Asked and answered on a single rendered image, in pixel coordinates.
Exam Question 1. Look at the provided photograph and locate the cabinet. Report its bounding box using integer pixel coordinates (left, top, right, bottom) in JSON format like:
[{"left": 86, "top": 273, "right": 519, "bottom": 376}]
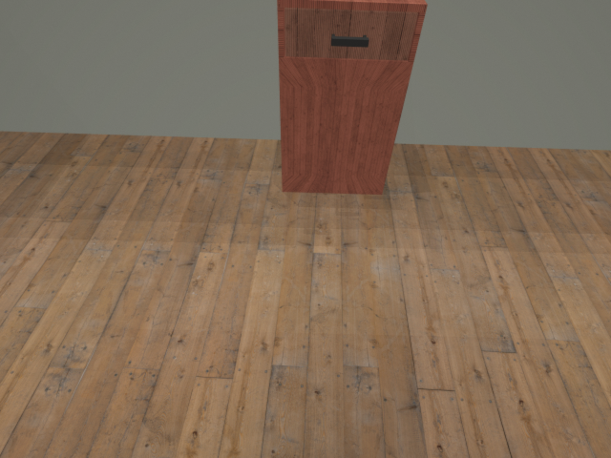
[{"left": 277, "top": 0, "right": 428, "bottom": 195}]

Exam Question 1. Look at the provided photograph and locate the drawer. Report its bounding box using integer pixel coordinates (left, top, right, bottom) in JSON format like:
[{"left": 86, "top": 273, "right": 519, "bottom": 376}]
[{"left": 284, "top": 8, "right": 418, "bottom": 61}]

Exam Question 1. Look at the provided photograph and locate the handle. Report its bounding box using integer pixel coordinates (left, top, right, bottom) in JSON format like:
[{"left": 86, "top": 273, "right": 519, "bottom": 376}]
[{"left": 331, "top": 34, "right": 369, "bottom": 47}]

